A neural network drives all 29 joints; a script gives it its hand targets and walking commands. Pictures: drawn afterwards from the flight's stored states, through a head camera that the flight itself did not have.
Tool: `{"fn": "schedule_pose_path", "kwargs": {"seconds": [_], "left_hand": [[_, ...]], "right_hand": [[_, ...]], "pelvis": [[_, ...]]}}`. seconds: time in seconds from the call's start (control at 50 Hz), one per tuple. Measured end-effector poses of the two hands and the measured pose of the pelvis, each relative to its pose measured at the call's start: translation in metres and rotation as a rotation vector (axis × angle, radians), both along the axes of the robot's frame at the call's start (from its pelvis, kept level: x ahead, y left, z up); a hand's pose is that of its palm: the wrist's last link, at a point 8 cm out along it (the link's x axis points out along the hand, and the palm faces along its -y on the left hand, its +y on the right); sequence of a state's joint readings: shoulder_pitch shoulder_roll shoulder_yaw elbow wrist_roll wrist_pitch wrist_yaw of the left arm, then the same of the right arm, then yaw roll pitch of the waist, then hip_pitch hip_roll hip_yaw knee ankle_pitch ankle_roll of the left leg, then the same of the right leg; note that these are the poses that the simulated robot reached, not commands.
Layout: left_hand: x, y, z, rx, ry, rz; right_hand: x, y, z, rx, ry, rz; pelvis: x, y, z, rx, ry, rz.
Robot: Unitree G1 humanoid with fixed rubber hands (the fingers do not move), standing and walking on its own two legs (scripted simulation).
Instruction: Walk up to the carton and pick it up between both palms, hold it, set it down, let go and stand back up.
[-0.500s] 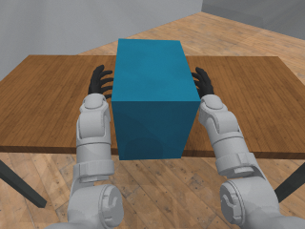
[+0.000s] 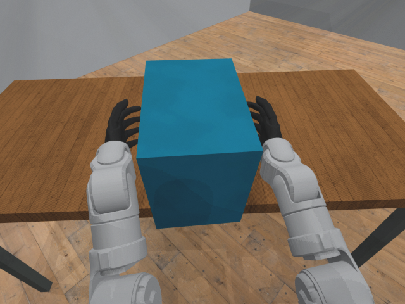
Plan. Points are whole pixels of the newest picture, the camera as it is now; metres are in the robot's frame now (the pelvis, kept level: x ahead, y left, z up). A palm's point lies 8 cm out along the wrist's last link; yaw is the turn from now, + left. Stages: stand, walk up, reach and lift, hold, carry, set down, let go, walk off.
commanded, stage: reach and lift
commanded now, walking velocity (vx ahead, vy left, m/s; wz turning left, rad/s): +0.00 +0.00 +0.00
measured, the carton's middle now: (194, 143) +0.41 +0.01 +0.11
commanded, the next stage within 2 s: hold in 0.52 s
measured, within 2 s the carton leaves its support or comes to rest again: neither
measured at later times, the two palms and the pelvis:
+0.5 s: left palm (121, 148) +0.33 +0.14 +0.18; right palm (275, 147) +0.33 -0.13 +0.16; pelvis -0.01 +0.00 +0.00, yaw +0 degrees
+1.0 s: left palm (122, 145) +0.34 +0.14 +0.18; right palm (273, 147) +0.34 -0.13 +0.15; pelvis -0.01 +0.00 +0.00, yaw +0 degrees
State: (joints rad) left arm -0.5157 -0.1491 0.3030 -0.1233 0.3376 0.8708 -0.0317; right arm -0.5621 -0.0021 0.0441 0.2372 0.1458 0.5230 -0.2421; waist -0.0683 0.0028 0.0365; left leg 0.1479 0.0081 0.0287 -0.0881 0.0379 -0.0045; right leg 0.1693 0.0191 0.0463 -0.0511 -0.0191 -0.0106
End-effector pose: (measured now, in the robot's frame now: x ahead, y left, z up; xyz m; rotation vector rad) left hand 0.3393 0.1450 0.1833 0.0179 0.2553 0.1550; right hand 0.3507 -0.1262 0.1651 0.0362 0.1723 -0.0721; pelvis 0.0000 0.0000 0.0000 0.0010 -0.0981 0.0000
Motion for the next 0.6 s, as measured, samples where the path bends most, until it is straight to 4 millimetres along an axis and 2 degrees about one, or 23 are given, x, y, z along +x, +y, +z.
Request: {"fn": "schedule_pose_path", "kwargs": {"seconds": [0.1, 0.26, 0.4, 0.46, 0.6], "left_hand": [[0.001, -0.001, -0.012, 0.000, 0.049, -0.008], [-0.003, -0.002, 0.006, 0.011, -0.023, 0.004], [-0.005, -0.005, -0.004, -0.002, 0.015, -0.025], [-0.009, -0.007, -0.003, -0.001, -0.002, -0.024], [-0.007, -0.007, -0.003, 0.017, 0.017, -0.022]], "right_hand": [[-0.002, -0.002, -0.010, 0.015, 0.031, -0.015], [-0.002, -0.002, 0.005, 0.004, -0.041, -0.002], [-0.013, -0.007, -0.007, 0.014, 0.001, -0.035], [-0.017, -0.008, -0.007, 0.025, -0.011, -0.037], [-0.015, -0.008, -0.010, 0.009, 0.007, -0.030]], "pelvis": [[-0.003, -0.002, 0.000, 0.000, -0.014, -0.003], [-0.002, -0.004, 0.000, 0.000, -0.007, 0.008], [-0.006, -0.006, 0.000, 0.000, -0.035, 0.004], [-0.009, -0.005, 0.000, -0.001, -0.026, 0.000], [-0.014, -0.002, 0.000, -0.002, -0.017, 0.001]]}}
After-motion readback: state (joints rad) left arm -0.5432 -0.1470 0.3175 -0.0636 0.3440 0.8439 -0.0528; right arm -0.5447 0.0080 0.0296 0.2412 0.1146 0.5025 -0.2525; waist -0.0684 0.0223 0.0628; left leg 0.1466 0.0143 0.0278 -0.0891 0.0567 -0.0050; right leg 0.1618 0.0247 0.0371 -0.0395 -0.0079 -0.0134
